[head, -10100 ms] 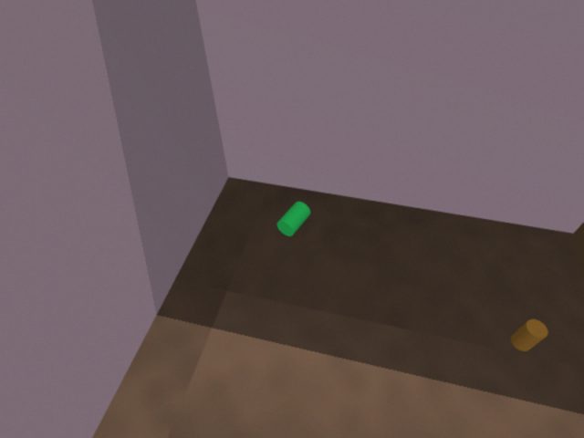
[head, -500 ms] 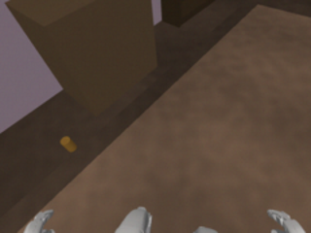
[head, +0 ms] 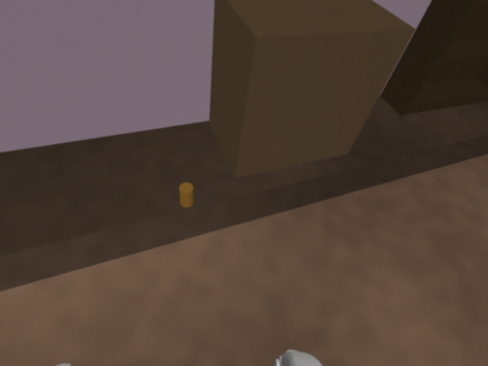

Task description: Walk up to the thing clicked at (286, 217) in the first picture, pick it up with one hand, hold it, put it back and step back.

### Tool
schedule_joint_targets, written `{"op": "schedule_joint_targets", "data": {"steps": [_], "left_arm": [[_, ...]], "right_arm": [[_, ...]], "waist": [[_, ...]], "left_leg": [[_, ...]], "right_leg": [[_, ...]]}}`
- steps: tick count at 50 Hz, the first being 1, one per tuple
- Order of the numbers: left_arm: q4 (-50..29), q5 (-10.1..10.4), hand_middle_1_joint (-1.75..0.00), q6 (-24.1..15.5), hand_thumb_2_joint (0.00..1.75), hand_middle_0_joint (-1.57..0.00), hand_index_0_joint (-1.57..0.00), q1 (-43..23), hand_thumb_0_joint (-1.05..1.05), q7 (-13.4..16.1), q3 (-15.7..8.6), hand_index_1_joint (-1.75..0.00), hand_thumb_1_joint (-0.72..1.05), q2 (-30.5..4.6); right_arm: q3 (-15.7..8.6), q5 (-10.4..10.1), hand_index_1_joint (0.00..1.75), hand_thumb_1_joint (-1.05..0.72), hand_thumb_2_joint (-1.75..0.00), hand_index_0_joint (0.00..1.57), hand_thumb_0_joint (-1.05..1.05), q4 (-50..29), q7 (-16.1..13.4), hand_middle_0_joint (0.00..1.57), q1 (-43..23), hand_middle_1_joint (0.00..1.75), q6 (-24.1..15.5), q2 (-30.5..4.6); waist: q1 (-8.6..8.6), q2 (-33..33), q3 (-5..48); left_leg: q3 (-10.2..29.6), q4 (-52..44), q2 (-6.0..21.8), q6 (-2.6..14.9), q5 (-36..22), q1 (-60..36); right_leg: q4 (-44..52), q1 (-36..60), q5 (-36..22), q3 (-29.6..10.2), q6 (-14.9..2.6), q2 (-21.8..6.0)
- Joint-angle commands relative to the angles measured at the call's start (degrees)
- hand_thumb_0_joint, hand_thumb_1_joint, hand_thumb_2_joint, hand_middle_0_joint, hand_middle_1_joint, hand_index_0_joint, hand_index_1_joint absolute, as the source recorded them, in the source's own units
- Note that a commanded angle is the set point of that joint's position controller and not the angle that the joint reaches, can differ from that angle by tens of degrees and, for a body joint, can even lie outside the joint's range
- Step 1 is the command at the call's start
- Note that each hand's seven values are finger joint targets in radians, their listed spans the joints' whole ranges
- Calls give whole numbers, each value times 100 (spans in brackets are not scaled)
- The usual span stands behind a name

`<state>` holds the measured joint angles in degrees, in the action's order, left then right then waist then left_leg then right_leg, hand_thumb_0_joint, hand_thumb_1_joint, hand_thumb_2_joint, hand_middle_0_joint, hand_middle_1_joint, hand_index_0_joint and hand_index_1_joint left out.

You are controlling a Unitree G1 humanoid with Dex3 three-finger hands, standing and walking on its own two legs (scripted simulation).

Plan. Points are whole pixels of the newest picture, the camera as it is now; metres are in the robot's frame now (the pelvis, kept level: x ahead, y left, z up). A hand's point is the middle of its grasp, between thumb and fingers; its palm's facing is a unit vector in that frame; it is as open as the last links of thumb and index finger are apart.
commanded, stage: walk up
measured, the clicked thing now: out of the picture +0.93 +1.18 -0.73
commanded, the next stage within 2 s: none
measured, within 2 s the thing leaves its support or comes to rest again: neither
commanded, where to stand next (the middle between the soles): +0.10 -0.06 m, yaw +48 degrees
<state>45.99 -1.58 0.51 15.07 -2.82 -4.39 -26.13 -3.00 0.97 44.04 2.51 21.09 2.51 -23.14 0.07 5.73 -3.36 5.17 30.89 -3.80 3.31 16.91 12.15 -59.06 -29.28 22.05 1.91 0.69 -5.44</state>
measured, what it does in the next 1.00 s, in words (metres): steps on the spot, turning left: right foot, then left foot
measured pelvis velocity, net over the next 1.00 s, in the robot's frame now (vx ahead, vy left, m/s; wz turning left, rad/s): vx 0.02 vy -0.08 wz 0.66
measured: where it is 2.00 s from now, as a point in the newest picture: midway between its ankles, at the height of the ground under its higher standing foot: outside the picture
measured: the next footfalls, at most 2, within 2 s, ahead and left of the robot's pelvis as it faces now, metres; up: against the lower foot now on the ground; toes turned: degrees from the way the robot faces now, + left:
right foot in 0.36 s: +0.19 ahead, -0.10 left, +0.00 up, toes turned +20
left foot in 0.78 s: +0.06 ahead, +0.09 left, +0.00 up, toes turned +32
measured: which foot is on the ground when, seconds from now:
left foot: down 0.00-0.40, up 0.42-0.76, down 0.78-1.00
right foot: up 0.00-0.34, down 0.36-0.80, up 0.82-1.00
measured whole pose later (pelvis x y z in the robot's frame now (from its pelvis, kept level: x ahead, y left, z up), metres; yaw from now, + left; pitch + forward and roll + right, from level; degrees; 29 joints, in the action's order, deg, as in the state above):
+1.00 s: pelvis +0.02 -0.08 -0.03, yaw +38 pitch -2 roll -1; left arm 45.6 -0.8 4.9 13.8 -2.0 -5.4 -25.6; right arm -1.8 1.6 43.0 -2.4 15.6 -0.9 -22.5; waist 0.9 4.4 -7.4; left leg 5.9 41.3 -2.7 1.2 13.9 25.8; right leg -64.8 -26.4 27.8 -0.1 -0.4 -3.0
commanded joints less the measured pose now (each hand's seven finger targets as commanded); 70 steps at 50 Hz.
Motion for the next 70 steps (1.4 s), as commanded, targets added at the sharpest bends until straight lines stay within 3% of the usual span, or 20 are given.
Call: {"op": "schedule_joint_targets", "data": {"steps": [1,8,15,18,19,20,21,25,37,39,41,42,46,52,56,58,59,60,63,70], "left_arm": [[-738,-7,-30,-100,90,-20,-20,-459,0,65,-249,-30,90,-998],[-887,79,-30,-47,90,-20,-20,-678,0,173,-28,-30,90,-635],[-1173,10,-30,-139,90,-20,-20,-1004,0,222,-76,-30,90,-737],[-1018,-25,-30,-175,90,-20,-20,-290,0,273,-226,-30,90,-1003],[-975,-4,-30,-161,90,-20,-20,71,0,299,-329,-30,90,-1274],[-1019,86,-30,-104,90,-20,-20,-114,0,280,-279,-30,90,-1081],[-1099,60,-30,-87,90,-20,-20,-442,0,279,-303,-30,90,-1174],[-968,3,-30,-35,90,-20,-20,-497,0,322,-152,-30,90,-720],[-1102,15,-30,200,90,-20,-20,-782,0,115,-286,-30,90,-984],[-1018,56,-30,271,90,-20,-20,-525,0,114,-172,-30,90,-642],[-1042,117,-30,362,90,-20,-20,-302,0,145,-233,-30,90,-656],[-981,83,-30,369,90,-20,-20,-531,0,190,-321,-30,90,-930],[-440,133,-30,352,90,-20,-20,206,0,118,-395,-30,90,-884],[-432,-1,-30,100,90,-20,-20,273,0,148,-347,-30,90,-894],[95,19,-30,-151,90,-20,-20,1216,0,270,-364,-30,90,-752],[-74,-183,-30,-266,90,-20,-20,1161,0,350,-578,-30,90,-1719],[-337,-199,-30,-262,90,-20,-20,457,0,352,-628,-30,90,-2069],[-407,-161,-30,-305,90,-20,-20,-61,0,336,-598,-30,90,-1997],[-192,-74,-30,-488,90,-20,-20,100,0,371,-385,-30,90,-1269],[-176,-4,-30,-471,90,-20,-20,979,0,255,-338,-30,90,-1287]], "right_arm": [[-475,-37,30,-90,-90,20,0,-590,-276,20,38,30,-409,-1430],[-505,-5,30,-90,-90,20,0,-552,-554,20,791,30,-641,-1395],[-541,-64,30,-90,-90,20,0,-835,-692,20,567,30,-621,-1453],[-464,-172,30,-90,-90,20,0,-1004,-690,20,110,30,-625,-1304],[-373,-237,30,-90,-90,20,0,-1051,-678,20,60,30,-632,-1066],[-321,-174,30,-90,-90,20,0,-885,-742,20,391,30,-549,-995],[-377,-67,30,-90,-90,20,0,-827,-787,20,526,30,-500,-1171],[-415,57,30,-90,-90,20,0,-687,-526,20,91,30,-469,-1151],[-446,28,30,-90,-90,20,0,-306,-524,20,431,30,-516,-1000],[-527,105,30,-90,-90,20,0,-288,-554,20,447,30,-564,-1218],[-669,203,30,-90,-90,20,0,-694,-597,20,-73,30,-547,-2189],[-705,165,30,-90,-90,20,0,-694,-638,20,-363,30,-548,-2294],[-448,64,30,-90,-90,20,0,-701,-667,20,-834,30,-548,-1564],[-490,154,30,-90,-90,20,0,-501,-466,20,-334,30,-395,-1682],[-418,187,30,-90,-90,20,0,-569,-387,20,-770,30,-182,-1499],[-209,61,30,-90,-90,20,0,-708,-412,20,-866,30,-226,-734],[-368,170,30,-90,-90,20,0,-677,-466,20,-1136,30,-258,-1240],[-463,118,30,-90,-90,20,0,-485,-420,20,-1073,30,-309,-1610],[-402,33,30,-90,-90,20,0,-58,-230,20,-544,30,-342,-1182],[-305,-16,30,-90,-90,20,0,-290,-5,20,-1325,30,-453,-846]], "waist": [[19,-1295,-61],[-206,-1201,234],[-218,-925,591],[270,-259,1075],[539,620,1621],[335,848,1648],[258,998,1504],[197,230,309],[-27,216,593],[-84,-609,490],[3,-1784,199],[-72,-1800,-39],[248,-1257,234],[-148,-1957,693],[292,-1569,620],[484,603,-173],[418,358,-560],[197,130,-953],[-40,-216,-855],[540,856,-464]], "left_leg": [[2029,-1401,1153,456,-1067,-281],[2059,-245,978,369,-5050,-1039],[2816,672,845,412,-4652,-984],[1982,1501,245,-69,-3411,562],[971,2844,-328,-385,-1449,1460],[150,3191,-642,-406,1879,2118],[-87,3807,-219,-469,2324,2285],[-101,3847,-94,-432,1210,1934],[-843,603,21,-320,-593,49],[17,122,271,-4,-416,-559],[3387,-1109,2394,1275,6,654],[3892,-1416,2590,1559,378,1487],[1760,-640,1344,905,487,1273],[2204,-657,1091,937,2081,234],[1575,67,563,593,1661,1444],[431,2517,-621,-139,1527,3758],[567,2822,98,-313,1279,3612],[651,3036,362,-309,980,3099],[389,2798,98,-286,-100,2682],[-628,947,303,-281,238,1892]], "right_leg": [[222,-625,-419,-408,-25,0],[880,-747,-519,-265,-225,286],[1958,-108,-358,-621,-480,510],[2843,2342,-2925,-1228,-806,-99],[3063,3594,-3977,-2095,-1368,-1264],[3077,3891,-4569,-2594,-1752,-1969],[3084,3573,-4243,-3111,-2209,-2520],[3094,1948,-3637,-1382,-1502,-1163],[2534,1030,-1203,-275,-1084,-1195],[1506,106,152,-71,-654,-758],[-547,-434,1577,-139,-100,164],[-1108,-28,1480,-578,-103,32],[-1004,161,426,-400,-134,86],[694,177,1598,-57,-32,398],[3468,2072,407,254,-181,676],[4689,2344,2302,-3251,-630,-1590],[5107,1311,3241,-4192,-1244,-2495],[5128,806,3220,-4002,-1481,-2542],[4393,1560,413,-1180,-631,-936],[3546,2531,-2276,-235,-916,-834]]}}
